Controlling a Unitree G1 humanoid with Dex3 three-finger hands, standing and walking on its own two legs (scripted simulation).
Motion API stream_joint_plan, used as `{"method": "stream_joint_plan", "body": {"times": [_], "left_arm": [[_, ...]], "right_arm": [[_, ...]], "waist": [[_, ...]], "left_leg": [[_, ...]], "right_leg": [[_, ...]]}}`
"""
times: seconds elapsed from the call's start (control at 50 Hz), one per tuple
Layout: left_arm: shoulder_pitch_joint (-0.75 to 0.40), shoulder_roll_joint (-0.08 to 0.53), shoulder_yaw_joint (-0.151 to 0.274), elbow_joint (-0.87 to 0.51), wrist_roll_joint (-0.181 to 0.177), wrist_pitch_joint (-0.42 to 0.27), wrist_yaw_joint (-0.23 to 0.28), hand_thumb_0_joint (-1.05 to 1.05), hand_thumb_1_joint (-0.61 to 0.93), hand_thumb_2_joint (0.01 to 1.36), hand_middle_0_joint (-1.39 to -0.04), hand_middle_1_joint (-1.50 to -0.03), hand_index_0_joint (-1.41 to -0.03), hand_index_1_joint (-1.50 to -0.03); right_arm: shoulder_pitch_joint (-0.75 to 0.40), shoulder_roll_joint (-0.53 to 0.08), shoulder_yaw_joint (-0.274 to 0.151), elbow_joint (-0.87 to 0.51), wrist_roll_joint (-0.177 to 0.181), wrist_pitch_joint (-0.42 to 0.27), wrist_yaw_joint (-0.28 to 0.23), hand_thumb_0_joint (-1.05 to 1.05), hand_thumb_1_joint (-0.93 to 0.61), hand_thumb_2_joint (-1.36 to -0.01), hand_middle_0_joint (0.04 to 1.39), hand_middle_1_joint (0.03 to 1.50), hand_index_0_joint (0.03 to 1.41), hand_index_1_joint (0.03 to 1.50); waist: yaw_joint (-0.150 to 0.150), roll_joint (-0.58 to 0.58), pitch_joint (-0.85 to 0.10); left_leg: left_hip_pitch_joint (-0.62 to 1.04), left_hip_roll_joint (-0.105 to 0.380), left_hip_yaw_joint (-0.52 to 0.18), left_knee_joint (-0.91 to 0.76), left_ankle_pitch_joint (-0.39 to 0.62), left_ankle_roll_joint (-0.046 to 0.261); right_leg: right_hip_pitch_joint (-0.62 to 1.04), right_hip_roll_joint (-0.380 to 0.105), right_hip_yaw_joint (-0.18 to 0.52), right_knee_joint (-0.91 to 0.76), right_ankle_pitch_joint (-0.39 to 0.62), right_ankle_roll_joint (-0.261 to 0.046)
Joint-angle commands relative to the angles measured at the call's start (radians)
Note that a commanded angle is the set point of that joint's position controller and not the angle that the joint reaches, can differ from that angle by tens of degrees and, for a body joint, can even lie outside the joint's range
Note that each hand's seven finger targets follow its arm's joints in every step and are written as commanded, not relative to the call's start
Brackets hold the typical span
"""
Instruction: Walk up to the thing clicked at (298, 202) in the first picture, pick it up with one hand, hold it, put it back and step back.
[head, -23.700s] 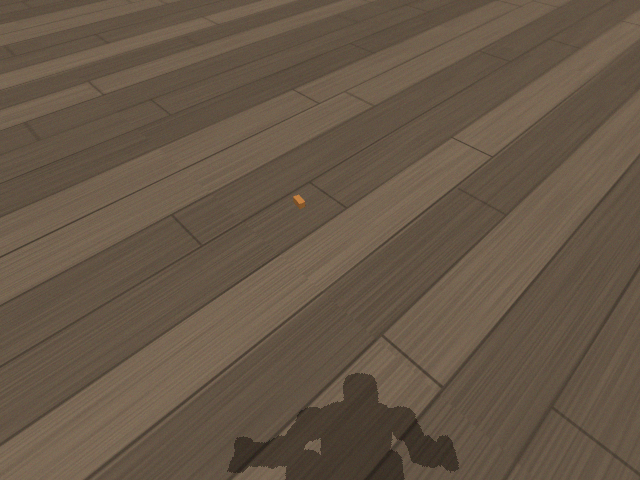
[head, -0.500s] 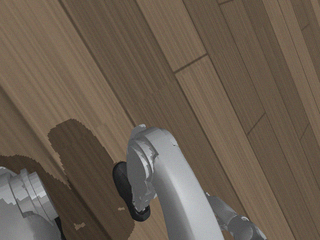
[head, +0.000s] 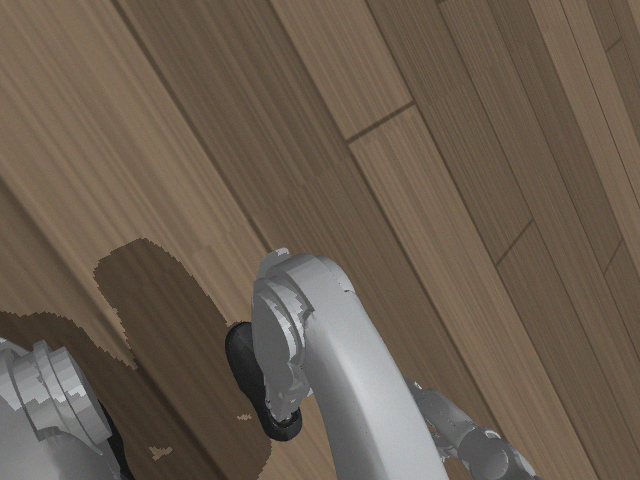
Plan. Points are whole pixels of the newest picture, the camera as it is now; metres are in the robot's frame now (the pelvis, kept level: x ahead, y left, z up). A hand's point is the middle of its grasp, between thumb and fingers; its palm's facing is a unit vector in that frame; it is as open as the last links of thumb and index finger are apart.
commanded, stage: close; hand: left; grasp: from above
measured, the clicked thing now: out of the picture +0.46 +0.40 -0.29
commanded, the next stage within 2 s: settle in 1.00 s
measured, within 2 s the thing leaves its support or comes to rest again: leaves its support in 1.34 s, rests again in 1.82 s
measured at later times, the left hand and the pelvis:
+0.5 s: hand out of the picture +0.43 +0.39 -0.24, palm faces -0.44 -0.12 -0.89, open 7.5 cm; pelvis +0.00 +0.00 +0.00, yaw +0 degrees
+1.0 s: hand out of the picture +0.43 +0.40 -0.24, palm faces -0.46 -0.14 -0.88, open 6.2 cm; pelvis +0.00 +0.00 +0.00, yaw +0 degrees
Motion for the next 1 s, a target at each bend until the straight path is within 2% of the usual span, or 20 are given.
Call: {"method": "stream_joint_plan", "body": {"times": [0.0,0.02,0.04,0.08,0.1,0.12,0.2,0.32,0.4,0.52,0.56,0.64,0.66,0.72,0.78,0.8,0.88,0.92,0.96,0.98], "left_arm": [[-0.166,0.264,0.019,-0.097,-0.007,-0.022,0.025,0.0,0.331,0.295,-0.708,-0.423,-0.745,-0.385],[-0.229,0.281,0.031,-0.195,-0.016,-0.037,0.029,0.0,0.339,0.285,-0.707,-0.414,-0.746,-0.374],[-0.201,0.293,0.036,-0.151,0.004,-0.031,0.031,0.0,0.321,0.3,-0.704,-0.416,-0.738,-0.38],[-0.231,0.274,0.034,-0.199,-0.008,-0.044,0.039,0.0,0.359,0.265,-0.734,-0.381,-0.769,-0.345],[-0.162,0.259,0.028,-0.106,0.004,-0.035,0.041,0.0,0.356,0.269,-0.733,-0.387,-0.768,-0.351],[-0.178,0.239,0.023,-0.143,-0.006,-0.042,0.045,0.0,0.369,0.267,-0.739,-0.375,-0.773,-0.339],[-0.23,0.271,0.032,-0.186,0.005,-0.043,0.056,0.0,0.394,0.246,-0.761,-0.356,-0.795,-0.32],[-0.238,0.248,0.014,-0.143,0.014,-0.028,0.069,0.0,0.461,0.189,-0.804,-0.316,-0.843,-0.274],[-0.24,0.243,0.0,-0.135,0.026,-0.008,0.06,0.0,0.487,0.175,-0.845,-0.278,-0.878,-0.243],[-0.231,0.256,0.017,-0.149,-0.003,0.003,0.044,0.0,0.549,0.113,-0.877,-0.252,-0.92,-0.206],[-0.227,0.252,0.014,-0.158,-0.002,0.002,0.035,0.0,0.577,0.092,-0.911,-0.219,-0.951,-0.177],[-0.174,0.252,0.019,-0.1,0.007,0.005,0.02,0.0,0.605,0.085,-0.94,-0.194,-0.977,-0.156],[-0.197,0.253,0.021,-0.141,0.0,-0.002,0.019,0.0,0.61,0.081,-0.945,-0.179,-0.98,-0.142],[-0.24,0.262,0.024,-0.212,0.001,-0.02,0.017,0.0,0.647,0.083,-0.988,-0.158,-1.017,-0.127],[-0.191,0.246,0.037,-0.15,-0.008,-0.023,0.024,0.0,0.704,0.05,-1.017,-0.142,-1.053,-0.104],[-0.164,0.231,0.012,-0.128,0.002,-0.02,0.019,0.0,0.68,0.035,-0.997,-0.14,-1.035,-0.1],[-0.208,0.272,0.036,-0.165,0.005,-0.032,0.023,0.0,0.742,0.042,-1.061,-0.104,-1.091,-0.072],[-0.186,0.247,0.028,-0.126,0.002,-0.031,0.024,0.0,0.75,0.049,-1.068,-0.116,-1.098,-0.085],[-0.229,0.251,0.028,-0.176,-0.005,-0.038,0.03,0.0,0.786,0.012,-1.088,-0.096,-1.123,-0.059],[-0.218,0.247,0.019,-0.172,0.008,-0.034,0.029,0.0,0.798,0.036,-1.103,-0.097,-1.134,-0.065]], "right_arm": [[0.144,-0.331,-0.088,-0.002,-0.001,0.008,-0.024,0.0,-0.891,-0.897,0.199,0.3,0.199,0.3],[0.149,-0.344,-0.102,-0.002,0.0,0.01,-0.026,0.0,-0.887,-0.895,0.199,0.3,0.199,0.3],[0.149,-0.332,-0.098,0.002,0.003,0.01,-0.026,0.0,-0.89,-0.897,0.199,0.3,0.199,0.3],[0.148,-0.336,-0.1,0.004,-0.003,0.013,-0.026,0.0,-0.89,-0.897,0.199,0.3,0.199,0.3],[0.151,-0.33,-0.096,0.009,-0.002,0.012,-0.024,0.0,-0.89,-0.897,0.199,0.3,0.199,0.3],[0.148,-0.335,-0.1,0.011,-0.004,0.012,-0.024,0.0,-0.888,-0.896,0.199,0.3,0.199,0.3],[0.151,-0.329,-0.102,0.022,-0.005,0.015,-0.021,0.0,-0.888,-0.896,0.199,0.3,0.199,0.3],[0.157,-0.331,-0.106,0.026,-0.009,0.015,-0.017,0.0,-0.886,-0.895,0.199,0.3,0.199,0.3],[0.162,-0.327,-0.109,0.022,-0.005,0.01,-0.018,0.0,-0.889,-0.897,0.199,0.3,0.199,0.3],[0.16,-0.333,-0.112,0.01,0.003,0.004,-0.018,0.0,-0.89,-0.896,0.199,0.3,0.199,0.3],[0.157,-0.33,-0.114,0.014,0.001,0.006,-0.018,0.0,-0.891,-0.897,0.199,0.3,0.199,0.3],[0.154,-0.334,-0.109,0.009,0.001,0.012,-0.019,0.0,-0.892,-0.898,0.199,0.3,0.199,0.3],[0.149,-0.341,-0.116,0.005,0.005,0.013,-0.02,0.0,-0.889,-0.897,0.199,0.3,0.199,0.3],[0.149,-0.326,-0.108,0.007,-0.003,0.018,-0.022,0.0,-0.89,-0.897,0.199,0.3,0.199,0.3],[0.162,-0.335,-0.108,0.009,-0.007,0.024,-0.022,0.0,-0.887,-0.896,0.199,0.3,0.199,0.3],[0.159,-0.331,-0.11,0.008,-0.003,0.02,-0.018,0.0,-0.889,-0.896,0.199,0.3,0.199,0.3],[0.173,-0.34,-0.11,0.017,-0.002,0.022,-0.022,0.0,-0.889,-0.897,0.199,0.3,0.199,0.3],[0.162,-0.33,-0.108,0.016,-0.007,0.022,-0.022,0.0,-0.891,-0.898,0.199,0.3,0.199,0.3],[0.161,-0.331,-0.109,0.012,-0.004,0.022,-0.022,0.0,-0.889,-0.896,0.199,0.3,0.199,0.3],[0.165,-0.33,-0.111,0.016,-0.005,0.018,-0.021,0.0,-0.89,-0.897,0.199,0.3,0.199,0.3]], "waist": [[-0.036,0.579,-0.625],[-0.029,0.598,-0.654],[-0.02,0.627,-0.655],[-0.034,0.609,-0.659],[-0.034,0.59,-0.627],[-0.041,0.578,-0.612],[-0.022,0.628,-0.664],[-0.038,0.616,-0.647],[-0.04,0.604,-0.631],[-0.03,0.588,-0.664],[-0.025,0.629,-0.658],[-0.034,0.62,-0.624],[-0.03,0.604,-0.62],[-0.02,0.65,-0.659],[-0.031,0.586,-0.638],[-0.032,0.584,-0.613],[-0.031,0.592,-0.634],[-0.03,0.588,-0.64],[-0.03,0.59,-0.649],[-0.033,0.61,-0.645]], "left_leg": [[0.53,0.035,0.069,-0.246,0.162,-0.009],[0.55,0.034,0.07,-0.247,0.187,-0.012],[0.575,0.037,0.072,-0.251,0.191,-0.015],[0.555,0.034,0.081,-0.232,0.214,-0.009],[0.547,0.037,0.081,-0.232,0.203,-0.007],[0.526,0.035,0.083,-0.23,0.204,-0.008],[0.566,0.038,0.082,-0.233,0.227,-0.01],[0.55,0.035,0.079,-0.237,0.218,-0.009],[0.531,0.033,0.084,-0.238,0.183,-0.006],[0.545,0.035,0.078,-0.236,0.208,-0.008],[0.568,0.034,0.075,-0.25,0.215,-0.015],[0.565,0.037,0.065,-0.257,0.202,-0.017],[0.549,0.035,0.065,-0.253,0.192,-0.017],[0.578,0.036,0.076,-0.255,0.209,-0.018],[0.53,0.032,0.077,-0.24,0.211,-0.011],[0.529,0.032,0.083,-0.237,0.203,-0.008],[0.559,0.032,0.071,-0.242,0.218,-0.012],[0.564,0.037,0.068,-0.247,0.207,-0.011],[0.554,0.036,0.069,-0.245,0.199,-0.011],[0.574,0.034,0.071,-0.247,0.199,-0.014]], "right_leg": [[0.292,0.024,-0.069,-0.205,0.225,-0.069],[0.293,0.022,-0.071,-0.206,0.249,-0.068],[0.288,0.022,-0.063,-0.198,0.248,-0.073],[0.294,0.024,-0.071,-0.21,0.274,-0.066],[0.293,0.026,-0.065,-0.21,0.265,-0.064],[0.283,0.028,-0.073,-0.214,0.267,-0.063],[0.292,0.029,-0.071,-0.21,0.283,-0.066],[0.274,0.027,-0.077,-0.209,0.282,-0.066],[0.265,0.027,-0.067,-0.212,0.259,-0.068],[0.289,0.025,-0.066,-0.212,0.274,-0.066],[0.274,0.023,-0.068,-0.202,0.27,-0.07],[0.251,0.022,-0.073,-0.194,0.249,-0.072],[0.239,0.022,-0.075,-0.197,0.242,-0.073],[0.276,0.024,-0.07,-0.202,0.26,-0.073],[0.282,0.025,-0.078,-0.212,0.271,-0.068],[0.275,0.025,-0.069,-0.212,0.264,-0.067],[0.271,0.02,-0.075,-0.21,0.262,-0.07],[0.266,0.023,-0.076,-0.206,0.258,-0.068],[0.266,0.024,-0.077,-0.21,0.257,-0.067],[0.26,0.02,-0.072,-0.202,0.254,-0.071]]}}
